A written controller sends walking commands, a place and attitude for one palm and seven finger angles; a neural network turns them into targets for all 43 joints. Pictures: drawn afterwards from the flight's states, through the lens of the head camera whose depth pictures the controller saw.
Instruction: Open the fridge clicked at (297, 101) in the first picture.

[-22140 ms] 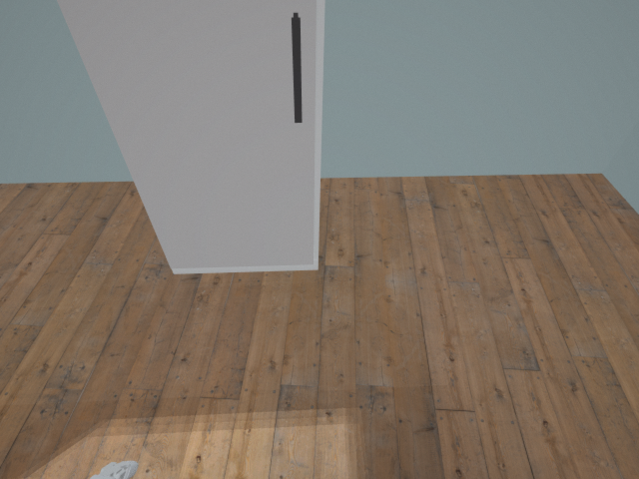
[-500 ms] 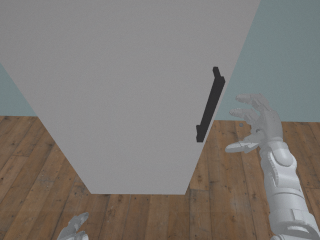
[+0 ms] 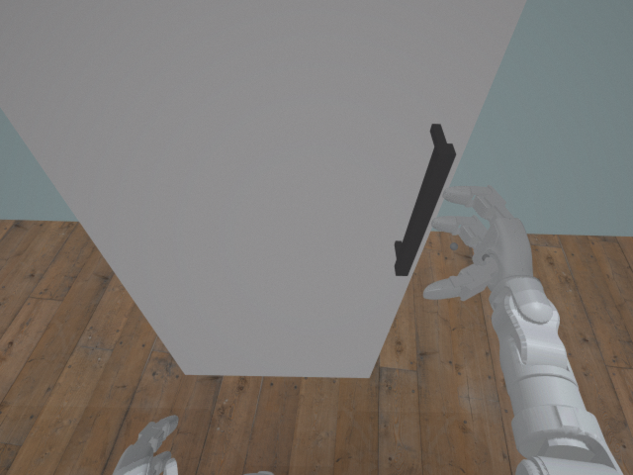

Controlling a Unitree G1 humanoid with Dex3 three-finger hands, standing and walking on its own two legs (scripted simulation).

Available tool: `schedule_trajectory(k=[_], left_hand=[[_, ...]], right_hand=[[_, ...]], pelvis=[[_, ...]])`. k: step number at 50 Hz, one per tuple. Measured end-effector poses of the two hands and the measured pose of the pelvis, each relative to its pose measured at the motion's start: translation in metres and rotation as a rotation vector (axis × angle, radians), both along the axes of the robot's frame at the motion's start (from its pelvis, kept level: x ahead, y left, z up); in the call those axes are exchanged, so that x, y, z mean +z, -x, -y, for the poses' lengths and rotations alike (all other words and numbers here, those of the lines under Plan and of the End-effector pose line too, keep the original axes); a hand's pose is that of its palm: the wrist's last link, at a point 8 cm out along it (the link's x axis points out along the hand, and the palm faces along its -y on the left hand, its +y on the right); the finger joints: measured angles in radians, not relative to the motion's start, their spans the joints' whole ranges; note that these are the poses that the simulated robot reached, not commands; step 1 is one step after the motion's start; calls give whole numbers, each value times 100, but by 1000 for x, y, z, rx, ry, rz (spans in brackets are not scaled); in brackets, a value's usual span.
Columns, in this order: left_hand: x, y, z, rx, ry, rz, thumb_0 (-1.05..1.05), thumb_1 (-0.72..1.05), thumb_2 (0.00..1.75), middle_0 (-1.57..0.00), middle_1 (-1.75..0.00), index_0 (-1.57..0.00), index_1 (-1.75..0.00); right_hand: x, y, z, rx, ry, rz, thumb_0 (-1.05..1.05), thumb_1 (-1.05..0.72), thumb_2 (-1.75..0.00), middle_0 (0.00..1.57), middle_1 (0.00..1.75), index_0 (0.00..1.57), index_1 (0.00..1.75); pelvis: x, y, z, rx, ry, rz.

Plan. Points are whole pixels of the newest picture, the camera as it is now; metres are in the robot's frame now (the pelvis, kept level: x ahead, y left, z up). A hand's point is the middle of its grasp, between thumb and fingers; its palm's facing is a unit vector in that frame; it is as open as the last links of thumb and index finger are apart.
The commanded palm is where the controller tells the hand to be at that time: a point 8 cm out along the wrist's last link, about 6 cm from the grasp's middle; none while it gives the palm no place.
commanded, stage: feel for the door with the fingertips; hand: right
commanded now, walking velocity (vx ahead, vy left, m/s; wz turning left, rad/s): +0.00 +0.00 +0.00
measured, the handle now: (416, 210) +0.44 -0.08 +0.10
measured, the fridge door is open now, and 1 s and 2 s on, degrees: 0 0 0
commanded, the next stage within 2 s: slide the fingers in behind the handle in 0.48 s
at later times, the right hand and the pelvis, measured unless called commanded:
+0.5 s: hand (453, 237) +0.40 -0.12 +0.10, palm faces -0.08 +1.00 -0.01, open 13.8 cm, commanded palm +0.39 -0.17 +0.10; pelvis +0.00 +0.00 +0.00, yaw +0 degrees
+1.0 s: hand (436, 239) +0.39 -0.10 +0.10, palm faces -0.13 +0.99 +0.01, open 13.9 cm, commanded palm +0.36 -0.16 +0.10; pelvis -0.01 +0.00 +0.00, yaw +0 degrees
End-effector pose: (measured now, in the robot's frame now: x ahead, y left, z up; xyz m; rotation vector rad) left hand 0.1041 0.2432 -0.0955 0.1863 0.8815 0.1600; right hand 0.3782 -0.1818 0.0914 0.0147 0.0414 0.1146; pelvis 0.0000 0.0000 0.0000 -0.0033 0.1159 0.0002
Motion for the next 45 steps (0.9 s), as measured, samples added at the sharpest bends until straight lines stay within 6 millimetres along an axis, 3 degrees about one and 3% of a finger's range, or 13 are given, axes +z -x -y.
schedule_trajectory(k=[6,24,40,45], left_hand=[[-2,2,2,3,9,-3,1,90,90,-20,-30,-20,-30],[-3,7,-5,2,-6,-26,1,90,90,-20,-30,-20,-30],[-11,26,0,-5,12,-65,1,90,90,-20,-30,-20,-30],[-9,27,0,6,15,-47,1,90,90,-20,-30,-20,-30]], right_hand=[[9,1,-9,-11,11,58,-1,50,-30,30,120,30,120],[8,-6,-2,-31,18,32,-1,50,-30,32,121,32,122],[8,-7,-2,-35,26,36,-1,50,-30,33,123,33,125],[11,-4,-13,8,25,55,-1,50,-30,31,122,31,122]], pelvis=[[0,-2,0,3,1,4],[0,3,-3,-7,-1,2],[-3,11,-1,-9,2,-5],[-2,10,-1,-3,2,3]])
